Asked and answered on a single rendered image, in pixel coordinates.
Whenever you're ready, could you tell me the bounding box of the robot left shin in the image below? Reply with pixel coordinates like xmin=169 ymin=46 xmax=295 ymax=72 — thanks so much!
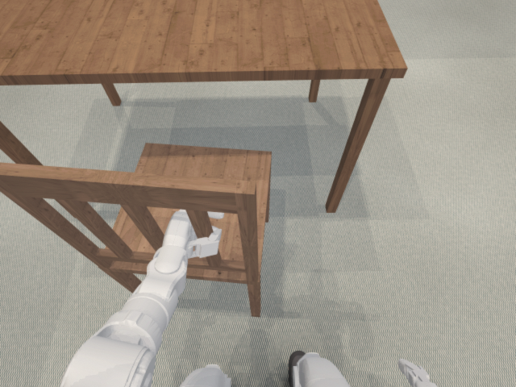
xmin=206 ymin=364 xmax=222 ymax=371

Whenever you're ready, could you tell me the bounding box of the robot left upper arm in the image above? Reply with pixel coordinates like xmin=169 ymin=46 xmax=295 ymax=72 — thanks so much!
xmin=63 ymin=336 xmax=156 ymax=387

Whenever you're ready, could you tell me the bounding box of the robot right shin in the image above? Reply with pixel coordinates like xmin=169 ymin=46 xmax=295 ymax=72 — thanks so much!
xmin=298 ymin=352 xmax=320 ymax=363

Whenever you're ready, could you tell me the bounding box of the table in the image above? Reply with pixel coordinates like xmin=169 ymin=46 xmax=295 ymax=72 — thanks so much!
xmin=0 ymin=0 xmax=408 ymax=218

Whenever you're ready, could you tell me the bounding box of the robot shin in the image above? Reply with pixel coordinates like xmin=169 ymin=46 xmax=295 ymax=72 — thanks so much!
xmin=298 ymin=352 xmax=320 ymax=363
xmin=206 ymin=364 xmax=222 ymax=371

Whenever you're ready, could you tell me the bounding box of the robot left hand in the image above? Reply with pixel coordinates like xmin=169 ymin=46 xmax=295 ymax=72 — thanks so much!
xmin=162 ymin=210 xmax=224 ymax=259

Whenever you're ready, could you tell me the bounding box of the robot left forearm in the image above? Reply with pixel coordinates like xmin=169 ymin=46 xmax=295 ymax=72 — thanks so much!
xmin=60 ymin=245 xmax=188 ymax=387

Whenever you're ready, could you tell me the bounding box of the chair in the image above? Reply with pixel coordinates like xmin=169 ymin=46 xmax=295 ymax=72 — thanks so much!
xmin=0 ymin=143 xmax=272 ymax=317

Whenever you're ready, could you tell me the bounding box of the robot right hand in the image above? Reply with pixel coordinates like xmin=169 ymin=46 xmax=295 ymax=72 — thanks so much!
xmin=398 ymin=359 xmax=438 ymax=387

